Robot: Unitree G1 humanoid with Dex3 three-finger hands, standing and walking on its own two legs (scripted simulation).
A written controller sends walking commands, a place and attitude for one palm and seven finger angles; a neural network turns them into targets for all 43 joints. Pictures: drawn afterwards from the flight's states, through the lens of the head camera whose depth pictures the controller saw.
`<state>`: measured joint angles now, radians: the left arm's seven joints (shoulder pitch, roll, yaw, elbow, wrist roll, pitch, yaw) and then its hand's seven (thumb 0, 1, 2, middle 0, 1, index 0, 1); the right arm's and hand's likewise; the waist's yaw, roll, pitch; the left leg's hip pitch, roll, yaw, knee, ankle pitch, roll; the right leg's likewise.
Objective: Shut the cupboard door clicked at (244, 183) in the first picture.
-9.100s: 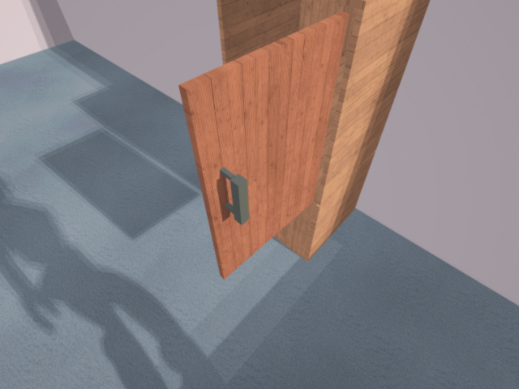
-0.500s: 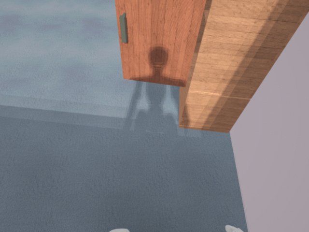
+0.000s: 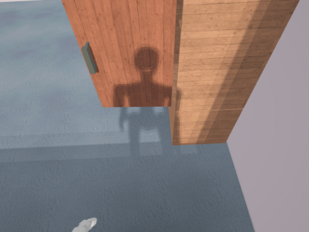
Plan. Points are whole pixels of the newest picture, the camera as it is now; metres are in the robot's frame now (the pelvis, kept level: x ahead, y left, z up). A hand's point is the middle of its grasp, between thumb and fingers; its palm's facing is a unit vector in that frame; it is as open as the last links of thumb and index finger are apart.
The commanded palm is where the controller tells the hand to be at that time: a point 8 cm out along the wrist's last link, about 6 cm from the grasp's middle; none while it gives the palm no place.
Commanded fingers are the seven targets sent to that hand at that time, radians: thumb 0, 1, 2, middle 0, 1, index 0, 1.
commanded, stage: take the last steps up to it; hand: left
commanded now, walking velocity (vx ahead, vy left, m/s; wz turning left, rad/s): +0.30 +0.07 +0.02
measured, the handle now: (90, 57) +0.76 +0.30 +0.01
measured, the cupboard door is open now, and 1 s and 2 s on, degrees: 87 87 87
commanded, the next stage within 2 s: come to a stop and stand still in 0.52 s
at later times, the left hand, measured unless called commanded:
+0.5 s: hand (79, 225) +0.17 +0.25 -0.17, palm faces +0.06 -0.99 -0.15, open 7.4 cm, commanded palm none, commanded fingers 0.00 0.90 0.90 -0.20 -0.30 -0.20 -0.30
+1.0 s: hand (92, 163) +0.37 +0.25 -0.18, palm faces +0.05 -0.98 -0.18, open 7.3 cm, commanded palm none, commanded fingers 0.00 0.90 0.90 -0.20 -0.30 -0.20 -0.30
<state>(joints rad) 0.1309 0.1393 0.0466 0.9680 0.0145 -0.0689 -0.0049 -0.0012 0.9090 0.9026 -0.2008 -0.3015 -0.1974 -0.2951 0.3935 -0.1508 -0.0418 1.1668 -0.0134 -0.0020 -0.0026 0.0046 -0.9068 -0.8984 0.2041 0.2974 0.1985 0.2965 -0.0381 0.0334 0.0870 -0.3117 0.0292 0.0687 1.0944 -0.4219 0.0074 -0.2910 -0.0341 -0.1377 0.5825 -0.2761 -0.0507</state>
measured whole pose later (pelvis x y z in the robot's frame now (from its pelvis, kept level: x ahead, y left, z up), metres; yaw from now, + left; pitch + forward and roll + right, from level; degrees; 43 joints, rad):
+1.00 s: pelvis +0.28 +0.08 +0.00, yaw +0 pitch +0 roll +0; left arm 0.12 0.16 0.05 1.02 0.01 0.00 0.04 -0.01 0.92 0.90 -0.21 -0.30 -0.20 -0.30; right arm 0.23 -0.16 -0.05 1.09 0.00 0.05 -0.03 0.00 -0.90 -0.90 0.20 0.30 0.20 0.30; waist 0.00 -0.03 0.10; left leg -0.26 0.02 0.10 0.56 -0.28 -0.04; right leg -0.27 -0.08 -0.12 0.58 -0.30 0.02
